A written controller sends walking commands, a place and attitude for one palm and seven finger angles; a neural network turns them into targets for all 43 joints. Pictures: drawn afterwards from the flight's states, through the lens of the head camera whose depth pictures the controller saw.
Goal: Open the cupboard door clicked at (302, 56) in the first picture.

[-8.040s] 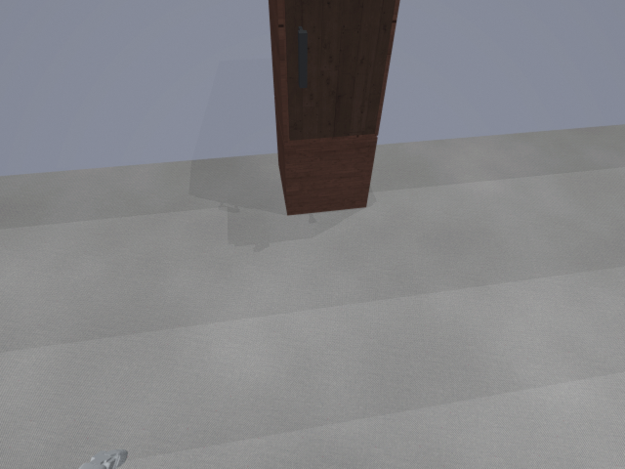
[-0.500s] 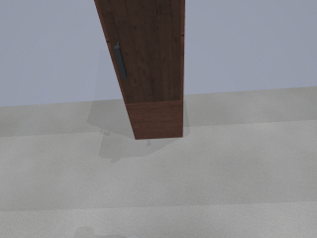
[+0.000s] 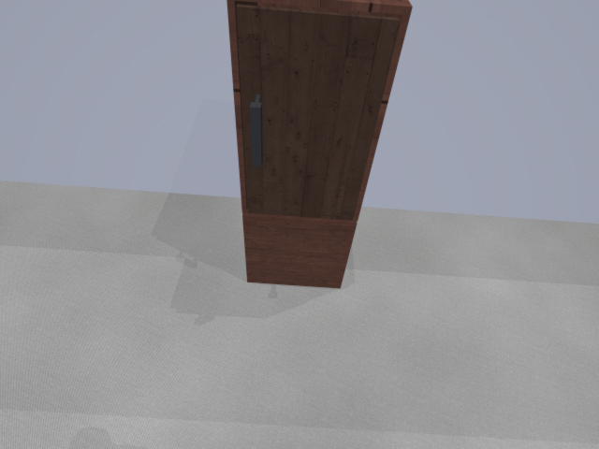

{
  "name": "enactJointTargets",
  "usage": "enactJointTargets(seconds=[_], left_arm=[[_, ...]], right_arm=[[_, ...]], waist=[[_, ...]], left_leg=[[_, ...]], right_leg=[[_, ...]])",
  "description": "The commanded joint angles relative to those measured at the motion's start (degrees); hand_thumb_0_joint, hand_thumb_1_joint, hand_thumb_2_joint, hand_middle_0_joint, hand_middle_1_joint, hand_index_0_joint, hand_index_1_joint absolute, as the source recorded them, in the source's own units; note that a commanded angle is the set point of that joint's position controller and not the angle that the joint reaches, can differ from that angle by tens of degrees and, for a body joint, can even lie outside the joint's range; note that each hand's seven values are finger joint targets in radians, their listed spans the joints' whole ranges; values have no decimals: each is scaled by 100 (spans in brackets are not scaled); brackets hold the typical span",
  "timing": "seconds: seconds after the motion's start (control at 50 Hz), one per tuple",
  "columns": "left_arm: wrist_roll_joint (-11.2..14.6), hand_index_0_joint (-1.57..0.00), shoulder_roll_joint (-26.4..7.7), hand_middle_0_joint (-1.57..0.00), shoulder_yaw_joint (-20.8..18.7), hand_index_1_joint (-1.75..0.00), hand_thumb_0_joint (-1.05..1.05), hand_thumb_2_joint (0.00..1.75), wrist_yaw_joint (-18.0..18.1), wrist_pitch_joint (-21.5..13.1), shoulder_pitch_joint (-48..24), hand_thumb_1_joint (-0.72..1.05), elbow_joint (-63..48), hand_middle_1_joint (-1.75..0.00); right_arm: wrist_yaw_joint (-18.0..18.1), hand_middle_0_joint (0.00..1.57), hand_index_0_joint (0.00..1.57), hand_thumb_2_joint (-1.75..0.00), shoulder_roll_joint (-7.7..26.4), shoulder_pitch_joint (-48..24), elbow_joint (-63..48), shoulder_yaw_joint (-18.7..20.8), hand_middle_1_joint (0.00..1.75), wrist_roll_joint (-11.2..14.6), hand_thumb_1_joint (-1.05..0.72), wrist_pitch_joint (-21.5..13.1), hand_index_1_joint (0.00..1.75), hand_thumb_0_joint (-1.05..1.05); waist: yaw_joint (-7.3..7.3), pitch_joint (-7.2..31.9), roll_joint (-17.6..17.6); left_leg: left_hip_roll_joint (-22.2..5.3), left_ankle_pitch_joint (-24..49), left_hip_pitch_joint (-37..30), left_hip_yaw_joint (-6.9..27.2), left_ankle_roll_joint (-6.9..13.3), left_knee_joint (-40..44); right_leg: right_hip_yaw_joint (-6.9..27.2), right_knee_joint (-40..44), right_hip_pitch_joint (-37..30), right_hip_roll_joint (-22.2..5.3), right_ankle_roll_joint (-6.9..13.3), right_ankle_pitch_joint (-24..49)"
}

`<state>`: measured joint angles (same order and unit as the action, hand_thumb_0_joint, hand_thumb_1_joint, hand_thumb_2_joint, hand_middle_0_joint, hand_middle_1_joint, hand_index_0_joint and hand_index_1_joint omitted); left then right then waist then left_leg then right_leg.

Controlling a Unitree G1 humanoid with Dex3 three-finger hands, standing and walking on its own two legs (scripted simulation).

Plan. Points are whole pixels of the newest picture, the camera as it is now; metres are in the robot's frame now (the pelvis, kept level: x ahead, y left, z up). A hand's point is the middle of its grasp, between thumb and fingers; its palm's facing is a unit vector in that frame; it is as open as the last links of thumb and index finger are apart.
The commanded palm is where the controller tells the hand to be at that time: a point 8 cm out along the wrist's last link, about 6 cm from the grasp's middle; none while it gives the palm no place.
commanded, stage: take the last steps up to it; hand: left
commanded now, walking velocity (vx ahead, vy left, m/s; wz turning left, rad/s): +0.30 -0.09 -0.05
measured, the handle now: (257, 131) +0.83 +0.18 -0.02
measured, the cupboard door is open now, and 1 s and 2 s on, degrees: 0 0 0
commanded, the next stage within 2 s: come to a stop and stand still in 0.64 s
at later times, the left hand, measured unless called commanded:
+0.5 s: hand (257, 367) +0.29 +0.09 -0.17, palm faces -0.03 -0.98 -0.22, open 7.4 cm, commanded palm none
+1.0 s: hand (272, 396) +0.25 +0.06 -0.18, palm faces +0.10 -0.99 -0.13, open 7.4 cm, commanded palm none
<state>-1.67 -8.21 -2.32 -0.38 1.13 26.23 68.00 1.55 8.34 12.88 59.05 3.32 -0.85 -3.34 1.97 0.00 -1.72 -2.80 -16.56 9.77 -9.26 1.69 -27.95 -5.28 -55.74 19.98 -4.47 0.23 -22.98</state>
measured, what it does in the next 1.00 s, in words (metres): walks ahead: right foot, then left foot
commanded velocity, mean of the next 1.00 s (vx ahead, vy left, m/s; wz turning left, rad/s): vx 0.09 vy -0.04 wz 0.01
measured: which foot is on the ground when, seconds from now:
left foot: down 0.00-0.40, up 0.42-0.84, down 0.86-1.00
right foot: up 0.00-0.38, down 0.40-1.00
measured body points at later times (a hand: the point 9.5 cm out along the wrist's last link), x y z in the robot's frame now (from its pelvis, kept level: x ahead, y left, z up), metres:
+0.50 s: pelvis +0.18 -0.08 -0.02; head +0.21 -0.11 +0.43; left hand +0.29 +0.15 -0.15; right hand +0.07 -0.28 -0.18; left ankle +0.05 +0.07 -0.65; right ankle +0.25 -0.16 -0.74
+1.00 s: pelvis +0.29 -0.08 +0.00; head +0.31 -0.07 +0.45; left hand +0.25 +0.11 -0.17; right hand +0.39 -0.29 -0.15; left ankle +0.33 +0.03 -0.74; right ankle +0.26 -0.16 -0.74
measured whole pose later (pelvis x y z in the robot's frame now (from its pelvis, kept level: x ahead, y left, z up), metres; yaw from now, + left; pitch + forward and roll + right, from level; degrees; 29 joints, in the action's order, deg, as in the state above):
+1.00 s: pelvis +0.29 -0.08 +0.00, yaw -1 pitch -1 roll +0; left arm -0.5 -5.8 -0.4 2.2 0.4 19.6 64.7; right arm 2.4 6.1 6.7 60.3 0.8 0.0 -0.3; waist 3.8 -3.2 -1.2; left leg -2.4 -12.3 14.4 -6.1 0.6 -28.2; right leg -9.6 -27.2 7.4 -0.7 2.1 -18.5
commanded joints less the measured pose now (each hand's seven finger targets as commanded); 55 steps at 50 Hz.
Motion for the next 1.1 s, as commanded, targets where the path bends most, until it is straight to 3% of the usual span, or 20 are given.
enactJointTargets(seconds=[0.0, 0.08, 0.16, 0.26, 0.3, 0.34, 0.36, 0.38, 0.4, 0.42, 0.46, 0.54, 0.68, 0.74, 0.8, 0.82, 0.86, 0.92, 0.98, 1.08], left_arm=[[-29, -20, -164, -20, -96, -30, 0, 90, -47, -202, -307, 90, -528, -30], [-8, -20, -228, -20, -143, -30, 0, 90, -64, -123, -576, 90, -697, -30], [15, -20, -303, -20, -141, -30, 0, 90, -108, -130, -1388, 90, -1058, -30], [64, -20, -265, -20, -110, -30, 0, 90, -125, -225, -2147, 90, -1326, -30], [60, -20, -375, -20, -128, -30, 0, 90, -118, -277, -1872, 90, -1267, -30], [33, -20, -669, -20, -222, -30, 0, 90, -86, -391, -599, 90, -859, -30], [-16, -20, -1124, -20, -352, -30, 0, 90, -30, -479, 237, 90, -606, -30], [32, -20, -1739, -20, -478, -30, 0, 90, 32, -495, 701, 90, -499, -30], [132, -20, -1758, -20, -456, -30, 0, 90, 70, -455, 528, 90, -553, -30], [114, -20, -1523, -20, -407, -30, 0, 90, 79, -453, -99, 90, -663, -30], [120, -20, -980, -20, -236, -30, 0, 90, 117, -451, -1005, 90, -929, -30], [62, -20, -552, -20, -79, -30, 0, 90, 151, -540, -1196, 90, -892, -30], [44, -20, -641, -20, -86, -30, 0, 90, 125, -567, -705, 90, -707, -30], [36, -20, -605, -20, -58, -30, 0, 90, 143, -551, -513, 90, -580, -30], [87, -20, -508, -20, 18, -30, 0, 90, 205, -446, -562, 90, -511, -30], [117, -20, -463, -20, 51, -30, 0, 90, 226, -413, -538, 90, -469, -30], [140, -20, -255, -20, 104, -30, 0, 90, 298, -319, -260, 90, -490, -30], [106, -20, -402, -20, 76, -30, 0, 90, 333, -156, -312, 90, -528, -30], [99, -20, -494, -20, 12, -30, 0, 90, 325, -93, -280, 90, -657, -30], [82, -20, -423, -20, -110, -30, 0, 90, 278, 82, -473, 90, -986, -30]], right_arm=[[22, 20, 20, -90, 558, 887, 142, -6, 30, -30, -90, -61, 30, 0], [44, 20, 20, -90, 568, 1057, 174, -34, 30, 8, -90, -125, 30, 0], [58, 20, 20, -90, 623, 1327, 306, 3, 30, -38, -90, -130, 30, 0], [34, 20, 20, -90, 706, 1618, 481, 63, 30, -116, -90, -74, 30, 0], [31, 20, 20, -90, 809, 1533, 497, 87, 30, -108, -90, -55, 30, 0], [-2, 20, 20, -90, 819, 1448, 503, 91, 30, -53, -90, -44, 30, 0], [-63, 20, 20, -90, 665, 1500, 461, 60, 30, 10, -90, -52, 30, 0], [-74, 20, 20, -90, 304, 1728, 286, -11, 30, 70, -90, -47, 30, 0], [-56, 20, 20, -90, 457, 1294, 166, 2, 30, 93, -90, 2, 30, 0], [-81, 20, 20, -90, 359, 1140, 207, 39, 30, 97, -90, 14, 30, 0], [-101, 20, 20, -90, 288, 950, 225, 40, 30, -2, -90, 89, 30, 0], [-133, 20, 20, -90, 103, 1363, 373, 19, 30, -79, -90, 283, 30, 0], [-194, 20, 20, -90, 121, 361, -24, -28, 30, -56, -90, 257, 30, 0], [-167, 20, 20, -90, 144, 26, -83, -73, 30, -31, -90, 193, 30, 0], [-65, 20, 20, -90, 101, 139, 87, -201, 30, 1, -90, 157, 30, 0], [-33, 20, 20, -90, 206, 287, 164, -203, 30, 14, -90, 131, 30, 0], [58, 20, 20, -90, 629, 380, 182, -143, 30, 45, -90, 118, 30, 0], [148, 20, 20, -90, 667, 128, 137, -106, 30, 73, -90, 288, 30, 0], [181, 20, 20, -90, 793, 123, 43, -5, 30, 61, -90, 375, 30, 0], [216, 20, 20, -90, 1009, 56, -99, 145, 30, -8, -90, 420, 30, 0]], waist=[[-228, -925, 729], [-152, -857, 748], [-262, -994, 807], [-508, -1018, 899], [-345, -758, 943], [238, 20, 342], [593, 718, -436], [530, 1444, -1659], [551, 1197, -967], [334, 814, -709], [-54, -31, -167], [-454, -148, -295], [-208, -292, -209], [-100, -290, -179], [-166, 46, -88], [-223, 202, 15], [-144, 442, 663], [-159, -32, 771], [-203, 135, 753], [-236, 378, 964]], left_leg=[[-1468, 72, -56, 1372, 413, 2079], [-1402, 909, -343, 1000, 537, 2036], [-1515, 1576, -750, 909, 744, 1898], [-1505, 2365, -773, 633, 618, 1492], [-1508, 3073, -761, 504, 544, 997], [-1136, 3392, -300, 215, 284, -537], [-708, 2041, 738, -73, 65, -2108], [170, -1628, 1888, 75, -149, -4008], [19, -1769, 2152, 818, 1, -4823], [-247, -1221, 2233, 904, 23, -5101], [-563, -377, 2104, 1008, -5, -4815], [-523, 103, 1603, 822, -165, -3858], [-434, 124, 1849, 607, -278, -1988], [-335, -21, 1642, 588, -274, -1296], [-122, 832, 504, 581, -310, -4], [-242, 2091, -53, 694, -266, 397], [-1038, 4856, -899, 1139, 121, 45], [-1033, 4629, -605, 1130, 274, 155], [-1140, 4905, -742, 1236, 380, 178], [-1873, 4462, -454, 1824, 1097, 762]], right_leg=[[283, -815, 1488, -321, -113, 912], [353, -799, 1869, -347, -203, 1359], [245, 95, 2193, -443, -227, 1382], [-112, 1588, 1378, -179, -22, 1187], [-273, 1949, 602, 52, 117, 1067], [-369, 2565, -1311, 324, 248, 1497], [654, 2765, -2735, -582, 527, 1512], [2887, 3413, -3598, -2055, 1112, 2204], [3015, 3816, -3091, -2137, 1294, 2053], [2675, 4004, -2390, -1960, 1219, 1131], [1813, 4287, -957, -1572, 928, 677], [673, 4583, -216, -1103, 774, 1375], [721, 4637, -907, -1139, 1052, 1769], [777, 4347, -1243, -1227, 1073, 2701], [344, 3529, -1347, -825, 712, 4127], [224, 3214, -1211, -636, 464, 4000], [142, 3077, -700, -324, 85, 2489], [102, 3098, -663, -206, -26, 2000], [86, 2706, -605, -130, -21, 1963], [407, 620, 27, 166, -14, -919]])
